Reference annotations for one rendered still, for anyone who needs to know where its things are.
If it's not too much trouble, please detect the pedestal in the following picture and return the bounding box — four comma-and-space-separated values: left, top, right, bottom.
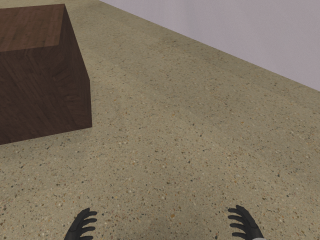
0, 3, 93, 145

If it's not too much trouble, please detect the right robot hand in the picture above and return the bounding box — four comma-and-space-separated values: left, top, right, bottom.
228, 205, 264, 240

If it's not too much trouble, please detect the left robot hand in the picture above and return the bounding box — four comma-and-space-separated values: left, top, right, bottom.
64, 207, 97, 240

